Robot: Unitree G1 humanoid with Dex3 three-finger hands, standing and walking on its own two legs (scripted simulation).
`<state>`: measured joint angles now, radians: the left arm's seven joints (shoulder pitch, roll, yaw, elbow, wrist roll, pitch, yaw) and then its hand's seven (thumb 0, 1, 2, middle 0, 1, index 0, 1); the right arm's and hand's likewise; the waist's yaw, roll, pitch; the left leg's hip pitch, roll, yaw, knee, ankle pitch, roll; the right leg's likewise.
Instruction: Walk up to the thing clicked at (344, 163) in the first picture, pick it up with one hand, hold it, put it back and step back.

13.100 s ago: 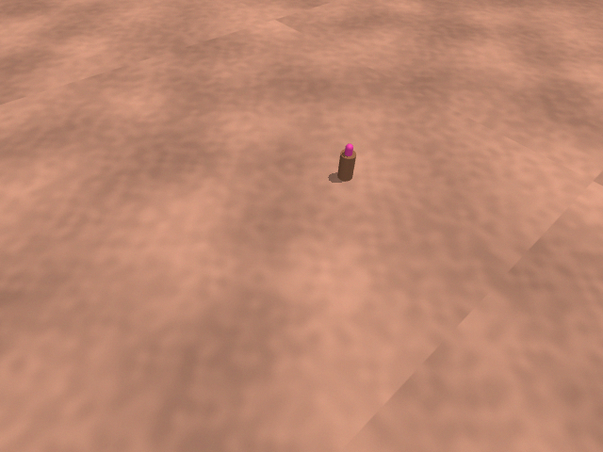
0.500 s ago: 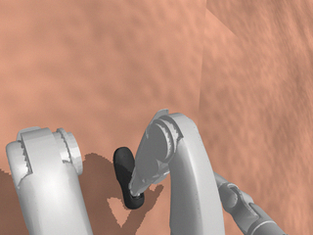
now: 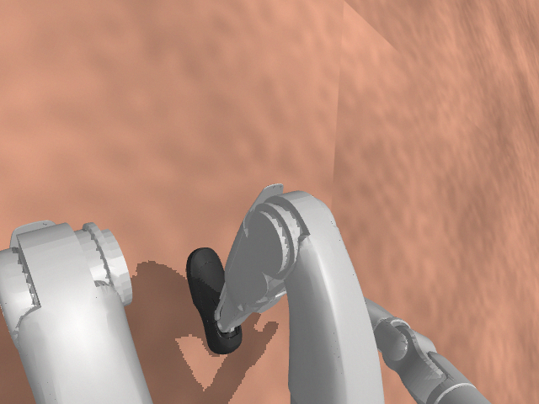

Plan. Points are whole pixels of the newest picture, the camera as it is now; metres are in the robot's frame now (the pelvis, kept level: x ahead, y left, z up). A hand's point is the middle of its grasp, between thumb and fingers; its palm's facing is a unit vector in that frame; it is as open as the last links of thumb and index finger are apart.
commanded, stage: settle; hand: left
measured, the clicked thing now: out of the picture +0.44 +0.35 -0.19
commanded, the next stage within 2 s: lift in 1.86 s
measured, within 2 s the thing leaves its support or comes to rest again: leaves its support in 0.40 s
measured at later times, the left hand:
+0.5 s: hand out of the picture +0.40 +0.36 -0.16, palm faces +0.55 -0.83 -0.02, open 10.8 cm
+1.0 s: hand out of the picture +0.38 +0.37 -0.04, palm faces +0.54 -0.84 -0.04, open 10.9 cm
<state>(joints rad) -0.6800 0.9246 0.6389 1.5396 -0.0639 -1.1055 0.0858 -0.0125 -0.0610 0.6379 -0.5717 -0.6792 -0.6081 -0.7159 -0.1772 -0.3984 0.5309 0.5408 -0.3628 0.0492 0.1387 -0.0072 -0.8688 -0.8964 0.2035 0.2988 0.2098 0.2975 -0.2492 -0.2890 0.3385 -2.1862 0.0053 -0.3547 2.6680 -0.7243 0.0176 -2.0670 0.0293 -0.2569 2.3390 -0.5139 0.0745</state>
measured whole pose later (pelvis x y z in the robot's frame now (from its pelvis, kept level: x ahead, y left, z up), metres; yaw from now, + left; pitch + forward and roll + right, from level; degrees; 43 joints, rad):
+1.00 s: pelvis +0.02 -0.01 +0.04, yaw +7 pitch +25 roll -12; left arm -0.58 0.58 0.54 0.98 -0.11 -0.68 -0.07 -0.05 -0.59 1.01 -0.71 -1.11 -0.74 -1.15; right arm 0.03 -0.32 0.19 0.63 -0.16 0.05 0.11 0.00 -0.89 -0.90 0.20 0.30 0.21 0.30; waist -0.14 -0.08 0.03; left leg -2.23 -0.02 -0.17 2.47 -0.70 0.02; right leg -2.14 -0.04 -0.13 2.28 -0.59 0.04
